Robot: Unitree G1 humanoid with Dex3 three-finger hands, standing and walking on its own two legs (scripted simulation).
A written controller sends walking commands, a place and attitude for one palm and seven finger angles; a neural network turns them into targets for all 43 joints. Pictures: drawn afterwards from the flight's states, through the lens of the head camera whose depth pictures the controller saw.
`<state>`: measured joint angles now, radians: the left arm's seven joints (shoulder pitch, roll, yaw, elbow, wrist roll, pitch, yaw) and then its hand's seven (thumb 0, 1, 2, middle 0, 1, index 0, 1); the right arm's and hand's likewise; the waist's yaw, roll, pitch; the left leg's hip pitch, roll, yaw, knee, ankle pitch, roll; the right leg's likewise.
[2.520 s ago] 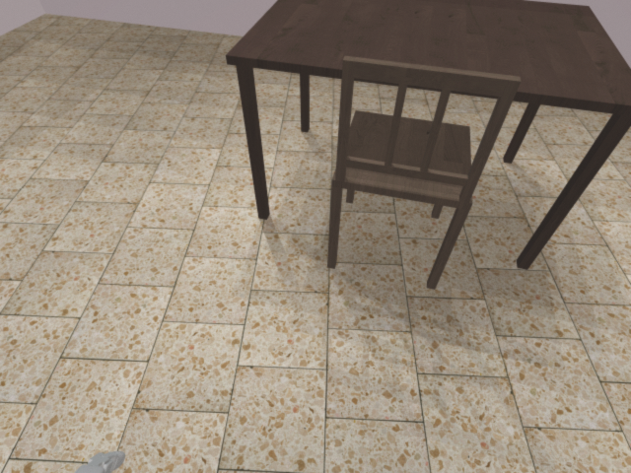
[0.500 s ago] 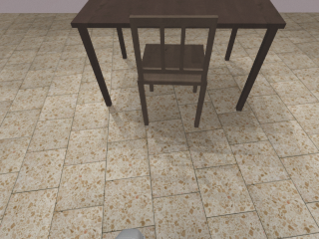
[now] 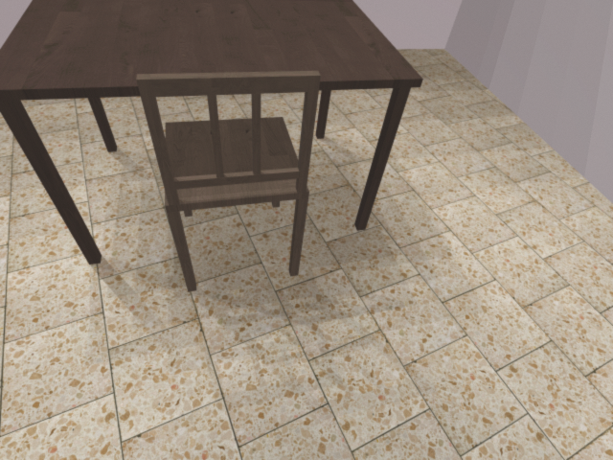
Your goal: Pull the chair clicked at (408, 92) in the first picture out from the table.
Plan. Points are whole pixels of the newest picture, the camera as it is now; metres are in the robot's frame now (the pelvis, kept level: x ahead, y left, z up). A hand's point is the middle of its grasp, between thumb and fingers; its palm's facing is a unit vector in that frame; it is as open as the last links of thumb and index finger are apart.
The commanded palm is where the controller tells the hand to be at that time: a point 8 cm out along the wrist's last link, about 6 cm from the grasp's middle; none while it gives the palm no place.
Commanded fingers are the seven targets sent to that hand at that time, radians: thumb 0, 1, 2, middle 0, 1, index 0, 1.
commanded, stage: walk to a spot facing it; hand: left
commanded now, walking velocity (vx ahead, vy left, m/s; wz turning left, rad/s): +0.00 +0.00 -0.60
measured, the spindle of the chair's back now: (216, 138) +0.84 +0.31 -0.10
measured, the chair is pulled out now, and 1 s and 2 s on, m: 0.00 0.00 0.00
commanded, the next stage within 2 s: turn to face it in 1.82 s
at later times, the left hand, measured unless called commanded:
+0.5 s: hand (248, 366) +0.29 +0.12 -0.17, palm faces -0.32 -0.92 -0.24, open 7.4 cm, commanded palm none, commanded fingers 0.00 0.90 0.90 -0.20 -0.30 -0.20 -0.30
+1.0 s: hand (227, 354) +0.31 +0.16 -0.17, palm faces -0.52 -0.83 -0.21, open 7.4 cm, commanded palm none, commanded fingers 0.00 0.90 0.90 -0.20 -0.30 -0.20 -0.30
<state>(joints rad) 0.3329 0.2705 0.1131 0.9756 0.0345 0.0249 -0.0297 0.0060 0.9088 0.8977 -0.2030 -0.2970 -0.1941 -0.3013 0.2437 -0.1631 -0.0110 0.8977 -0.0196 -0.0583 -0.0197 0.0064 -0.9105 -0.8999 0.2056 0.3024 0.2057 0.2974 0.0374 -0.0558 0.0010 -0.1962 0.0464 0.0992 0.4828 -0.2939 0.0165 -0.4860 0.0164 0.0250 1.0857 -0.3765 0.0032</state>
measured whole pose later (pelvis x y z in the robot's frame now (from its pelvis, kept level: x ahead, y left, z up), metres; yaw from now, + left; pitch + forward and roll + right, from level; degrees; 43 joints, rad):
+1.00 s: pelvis +0.15 +0.01 +0.00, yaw -37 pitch +0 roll -1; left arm 0.24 0.25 0.10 0.93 0.02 0.08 -0.03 0.00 0.91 0.90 -0.20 -0.30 -0.19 -0.30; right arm 0.21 -0.17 -0.03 0.89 -0.02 0.00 -0.02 0.01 -0.91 -0.90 0.21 0.30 0.21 0.30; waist 0.02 -0.02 0.08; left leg -0.17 0.14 0.22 0.50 -0.31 -0.02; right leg -0.45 -0.05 -0.05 0.93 -0.42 0.06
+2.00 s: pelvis +0.15 -0.07 -0.01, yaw -72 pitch +0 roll +0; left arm 0.17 0.18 0.06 0.91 0.02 0.01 0.00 0.00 0.91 0.90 -0.20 -0.30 -0.20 -0.30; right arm 0.28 -0.25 -0.06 0.98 -0.02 0.06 -0.01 0.01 -0.91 -0.90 0.20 0.30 0.20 0.30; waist -0.02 0.05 0.08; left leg -0.43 0.15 0.08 1.10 -0.47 -0.06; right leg -0.26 0.00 -0.09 0.58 -0.31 -0.04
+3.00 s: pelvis +0.14 -0.10 -0.02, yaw -41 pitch +1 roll +1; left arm 0.27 0.23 0.06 0.91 0.03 0.02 0.01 0.00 0.90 0.90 -0.21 -0.30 -0.20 -0.30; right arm 0.11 -0.27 -0.07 0.88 -0.02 0.05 0.03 0.01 -0.91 -0.90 0.20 0.30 0.20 0.30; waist 0.03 -0.04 0.08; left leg -0.29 0.03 0.09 0.59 -0.27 -0.02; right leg -0.27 -0.20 -0.25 0.66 -0.36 0.06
